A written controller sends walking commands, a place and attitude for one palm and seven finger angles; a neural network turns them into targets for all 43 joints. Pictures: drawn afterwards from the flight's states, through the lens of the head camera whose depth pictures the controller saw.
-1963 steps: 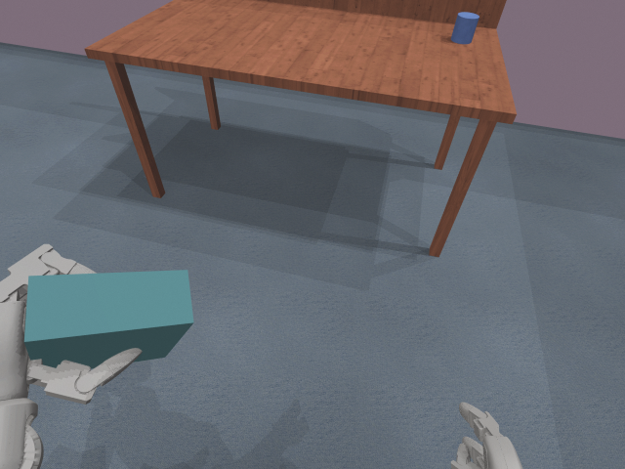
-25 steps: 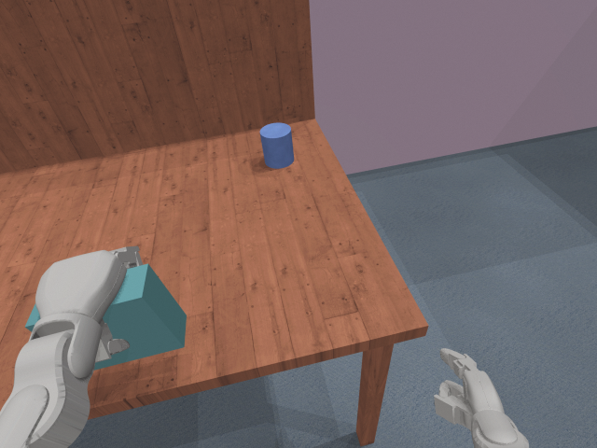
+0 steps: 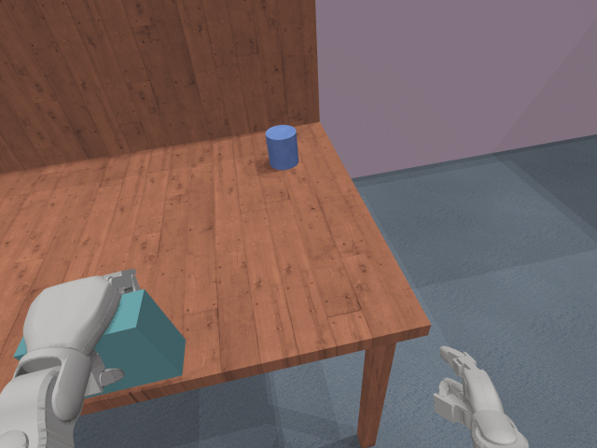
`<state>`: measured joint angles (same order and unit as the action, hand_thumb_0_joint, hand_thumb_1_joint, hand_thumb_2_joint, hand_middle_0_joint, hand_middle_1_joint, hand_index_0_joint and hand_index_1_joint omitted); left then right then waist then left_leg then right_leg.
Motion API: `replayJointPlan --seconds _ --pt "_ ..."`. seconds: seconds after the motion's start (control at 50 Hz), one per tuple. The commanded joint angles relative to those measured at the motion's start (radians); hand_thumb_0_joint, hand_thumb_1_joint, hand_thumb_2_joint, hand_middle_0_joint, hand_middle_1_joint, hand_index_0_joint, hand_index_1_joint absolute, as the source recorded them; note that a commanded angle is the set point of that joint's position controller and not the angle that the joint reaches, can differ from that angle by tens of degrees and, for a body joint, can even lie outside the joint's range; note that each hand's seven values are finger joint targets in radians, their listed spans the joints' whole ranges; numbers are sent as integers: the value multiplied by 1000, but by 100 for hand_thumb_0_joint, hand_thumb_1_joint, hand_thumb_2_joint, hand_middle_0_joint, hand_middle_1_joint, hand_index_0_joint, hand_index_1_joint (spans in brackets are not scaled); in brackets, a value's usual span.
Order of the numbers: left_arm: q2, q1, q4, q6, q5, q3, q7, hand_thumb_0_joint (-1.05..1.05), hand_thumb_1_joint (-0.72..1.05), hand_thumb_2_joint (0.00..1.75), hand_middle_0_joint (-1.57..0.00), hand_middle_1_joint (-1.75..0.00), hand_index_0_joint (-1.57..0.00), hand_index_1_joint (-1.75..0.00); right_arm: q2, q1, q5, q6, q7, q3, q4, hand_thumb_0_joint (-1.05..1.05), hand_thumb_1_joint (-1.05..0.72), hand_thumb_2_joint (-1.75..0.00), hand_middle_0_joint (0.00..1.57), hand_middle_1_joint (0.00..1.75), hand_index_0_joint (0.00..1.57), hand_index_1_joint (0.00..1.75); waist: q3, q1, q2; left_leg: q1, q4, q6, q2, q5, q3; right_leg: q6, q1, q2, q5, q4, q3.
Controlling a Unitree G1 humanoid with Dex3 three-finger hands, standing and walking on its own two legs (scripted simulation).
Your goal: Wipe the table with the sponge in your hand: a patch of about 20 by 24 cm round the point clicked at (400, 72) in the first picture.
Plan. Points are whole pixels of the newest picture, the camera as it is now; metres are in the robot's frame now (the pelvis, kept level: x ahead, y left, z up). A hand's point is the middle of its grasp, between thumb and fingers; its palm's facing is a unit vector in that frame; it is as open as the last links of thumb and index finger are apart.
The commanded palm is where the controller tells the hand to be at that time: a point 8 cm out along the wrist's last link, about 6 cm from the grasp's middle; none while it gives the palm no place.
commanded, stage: bring the sponge back beside the body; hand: left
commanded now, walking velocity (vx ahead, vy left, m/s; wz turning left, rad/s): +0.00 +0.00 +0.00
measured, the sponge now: (119, 354) +0.18 +0.28 +0.06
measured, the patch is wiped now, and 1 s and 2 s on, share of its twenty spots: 1.00 1.00 1.00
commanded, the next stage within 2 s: step back with the hand held close in 0.34 s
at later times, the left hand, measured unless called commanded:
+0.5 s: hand (101, 334) +0.18 +0.28 +0.11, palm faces +0.11 -0.28 -0.95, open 9.6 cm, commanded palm +0.15 +0.28 +0.17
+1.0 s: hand (96, 319) +0.18 +0.27 +0.15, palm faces +0.32 -0.85 -0.43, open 9.6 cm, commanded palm +0.13 +0.31 +0.17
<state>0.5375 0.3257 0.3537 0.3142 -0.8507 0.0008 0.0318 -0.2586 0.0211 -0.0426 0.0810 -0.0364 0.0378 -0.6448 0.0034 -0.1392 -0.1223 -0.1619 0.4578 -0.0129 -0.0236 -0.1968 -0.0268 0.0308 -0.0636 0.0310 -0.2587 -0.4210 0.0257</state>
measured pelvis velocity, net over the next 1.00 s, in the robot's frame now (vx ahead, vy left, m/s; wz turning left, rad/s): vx -0.03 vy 0.03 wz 0.00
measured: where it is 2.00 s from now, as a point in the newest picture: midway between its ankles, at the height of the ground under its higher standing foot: outside the picture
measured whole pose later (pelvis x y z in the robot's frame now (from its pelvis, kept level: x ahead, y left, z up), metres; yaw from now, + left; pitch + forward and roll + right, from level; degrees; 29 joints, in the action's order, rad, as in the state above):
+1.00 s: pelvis -0.03 +0.03 -0.02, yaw +0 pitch +2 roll -2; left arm 0.42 0.54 0.55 -0.11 0.08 -0.35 -0.11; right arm -0.23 0.26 -0.02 -0.04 -0.08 0.02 -0.58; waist -0.03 0.01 -0.02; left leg -0.45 0.64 0.02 0.00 -0.23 -0.02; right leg -0.02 -0.35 0.01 -0.29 -0.60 0.02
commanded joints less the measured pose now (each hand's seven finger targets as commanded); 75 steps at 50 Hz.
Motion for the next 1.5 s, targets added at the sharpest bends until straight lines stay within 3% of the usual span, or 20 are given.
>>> replayJointPlan --seconds 0.0,0.32,0.44,0.46,0.48,0.5,0.52,0.56,0.62,0.74,0.8,0.9,1.02,1.04,1.14,1.2,1.3,1.32,1.4,1.48 --pt "219 -186 200 -4 -24 -166 -57 0 10 130 -120 -160 -120 -160 -96 -231 -1 -59 -14 -42 182 0 -90 -90 20 30 20 30 -99 11 49 78 -40 62 39 118 -37 31 -85 -2 111 109 -97" --pt "232 -190 200 7 -34 -183 -54 0 10 130 -120 -160 -120 -160 -94 -268 -3 -66 -15 -33 180 0 -90 -90 20 30 20 30 -91 0 11 62 -74 56 37 78 -52 44 -67 14 57 111 -109" --pt "181 -193 139 18 -39 -136 -48 0 10 130 -120 -160 -120 -160 -97 -247 0 -64 -17 -30 177 0 -90 -90 20 30 20 30 -80 6 42 50 -72 58 36 73 -40 39 -80 11 57 108 -73" --pt "14 -366 369 -197 845 -337 -75 0 10 130 -120 -160 -120 -160 -52 -105 -13 -80 -24 -32 379 0 -90 -90 20 30 20 30 70 116 177 44 21 70 0 -96 -16 23 -301 -30 137 157 -154" --pt "120 -156 137 -268 844 -390 -89 0 10 130 -120 -160 -120 -160 -64 -17 21 -88 -28 -4 277 0 -90 -90 20 30 20 30 6 90 277 40 59 75 7 -120 -26 25 -303 -59 114 137 -118" --pt "65 -135 202 -314 899 -384 -94 0 10 130 -120 -160 -120 -160 -61 31 5 -89 -32 -25 280 0 -90 -90 20 30 20 30 -33 100 331 35 113 64 4 -123 -27 18 -299 -122 115 136 -127" --pt "93 -136 262 -354 915 -417 -108 0 10 130 -120 -160 -120 -160 -65 39 8 -104 -37 -23 270 0 -90 -90 20 30 20 30 -65 105 306 59 131 61 -7 -106 -30 22 -319 -150 125 129 -154" --pt "68 -102 369 -409 939 -415 -122 0 10 130 -120 -160 -120 -160 -82 51 16 -120 -49 -34 267 0 -90 -90 20 30 20 30 -136 116 138 35 121 66 -37 -19 -43 18 -279 -175 247 34 -121" --pt "79 28 421 -451 948 -467 -145 0 10 130 -120 -160 -120 -160 -104 64 26 -134 -51 -44 267 0 -90 -90 20 30 20 30 -128 105 -98 -92 48 76 -82 32 -116 -2 -236 -119 178 -57 -62" --pt "34 177 383 -484 951 -479 -146 0 10 130 -120 -160 -120 -160 -99 93 21 -144 -44 -65 257 0 -90 -90 20 30 20 30 -200 114 23 -127 59 72 -100 157 -152 -18 -220 -82 157 -114 -26" --pt "42 160 402 -491 950 -479 -150 0 10 130 -120 -160 -120 -160 -106 91 17 -162 -47 -73 259 0 -90 -90 20 30 20 30 -190 121 26 -152 63 73 -106 128 -152 -18 -234 -94 167 -98 -49" --pt "43 150 431 -497 941 -470 -164 0 10 130 -120 -160 -120 -160 -113 95 16 -188 -51 -74 249 0 -90 -90 20 30 20 30 -163 126 45 -222 26 75 -101 -85 -167 -15 -243 -96 101 -107 -59" --pt "62 145 428 -507 922 -504 -178 0 10 130 -120 -160 -120 -160 -124 96 25 -208 -57 -75 237 0 -90 -90 20 30 20 30 -133 128 -26 -335 -70 93 -119 -325 -208 -26 -215 -53 -3 -173 -34" --pt "21 149 409 -507 923 -479 -172 0 10 130 -120 -160 -120 -160 -116 108 31 -206 -57 -70 234 0 -90 -90 20 30 20 30 -134 130 -13 -369 -70 101 -118 -374 -211 -30 -194 -43 -9 -176 -30" --pt "5 100 390 -506 926 -445 -173 0 10 130 -120 -160 -120 -160 -103 112 31 -203 -55 -67 231 0 -90 -90 20 30 20 30 -104 144 84 -300 71 69 -67 -365 -144 10 -345 -125 -44 -68 -106" --pt "19 72 406 -508 928 -447 -181 0 10 130 -120 -160 -120 -160 -94 110 28 -207 -55 -69 232 0 -90 -90 20 30 20 30 -122 149 148 -253 161 51 -52 -263 -118 31 -376 -185 52 -39 -160" --pt "32 57 447 -521 926 -456 -190 0 10 130 -120 -160 -120 -160 -99 93 28 -201 -53 -71 238 0 -90 -90 20 30 20 30 -115 148 68 -268 111 58 -79 -262 -152 18 -387 -155 54 -99 -122" --pt "63 65 455 -524 921 -488 -194 0 10 130 -120 -160 -120 -160 -110 88 29 -201 -54 -75 236 0 -90 -90 20 30 20 30 -118 145 14 -285 47 65 -100 -311 -186 6 -372 -123 1 -135 -95" --pt "12 68 441 -535 892 -487 -184 0 10 130 -120 -160 -120 -160 -119 90 45 -215 -45 -80 246 0 -90 -90 20 30 20 30 -94 137 -138 -561 -155 135 -206 -539 -290 -47 -146 7 -105 -354 -28" --pt "5 83 455 -547 896 -480 -168 0 10 130 -120 -160 -120 -160 -100 121 44 -228 -28 -80 235 0 -90 -90 20 30 20 30 -130 128 -55 -444 -46 120 -178 -371 -236 -29 -155 -5 -50 -216 -56"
